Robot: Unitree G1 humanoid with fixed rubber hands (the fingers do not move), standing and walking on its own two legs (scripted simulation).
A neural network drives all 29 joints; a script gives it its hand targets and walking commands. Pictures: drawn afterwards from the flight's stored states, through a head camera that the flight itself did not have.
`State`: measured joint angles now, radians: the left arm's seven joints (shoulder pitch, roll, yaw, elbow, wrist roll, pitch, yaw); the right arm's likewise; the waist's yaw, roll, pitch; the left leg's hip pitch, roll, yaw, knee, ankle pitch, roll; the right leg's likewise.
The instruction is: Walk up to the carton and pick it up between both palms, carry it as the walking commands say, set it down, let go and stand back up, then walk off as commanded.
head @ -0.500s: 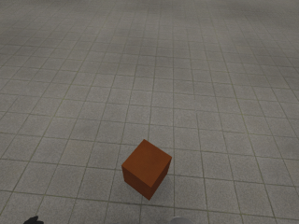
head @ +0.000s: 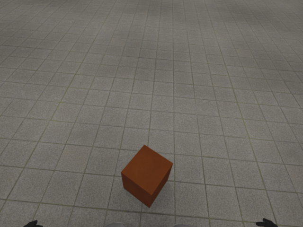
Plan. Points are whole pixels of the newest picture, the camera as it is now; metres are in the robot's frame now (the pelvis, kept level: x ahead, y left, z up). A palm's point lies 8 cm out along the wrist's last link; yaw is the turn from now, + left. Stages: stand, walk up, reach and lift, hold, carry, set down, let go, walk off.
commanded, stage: walk up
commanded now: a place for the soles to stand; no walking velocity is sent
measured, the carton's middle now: (146, 176) +0.49 +0.00 -0.61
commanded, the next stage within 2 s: none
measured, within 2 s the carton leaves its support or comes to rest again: neither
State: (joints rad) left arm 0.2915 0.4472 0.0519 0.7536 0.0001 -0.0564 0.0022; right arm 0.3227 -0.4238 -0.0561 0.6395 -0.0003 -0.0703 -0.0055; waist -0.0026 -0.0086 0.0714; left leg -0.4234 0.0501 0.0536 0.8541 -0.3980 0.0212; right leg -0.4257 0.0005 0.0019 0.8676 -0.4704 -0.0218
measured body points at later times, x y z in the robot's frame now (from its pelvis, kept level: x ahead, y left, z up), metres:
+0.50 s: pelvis +0.01 +0.00 +0.00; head +0.03 -0.01 +0.45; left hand +0.10 +0.33 -0.09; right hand +0.15 -0.32 -0.08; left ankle +0.04 +0.11 -0.70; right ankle +0.04 -0.13 -0.70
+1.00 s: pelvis +0.03 +0.23 +0.00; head +0.06 +0.20 +0.45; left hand +0.17 +0.57 -0.06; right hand +0.06 -0.13 -0.09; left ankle +0.09 +0.22 -0.70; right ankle +0.01 +0.02 -0.64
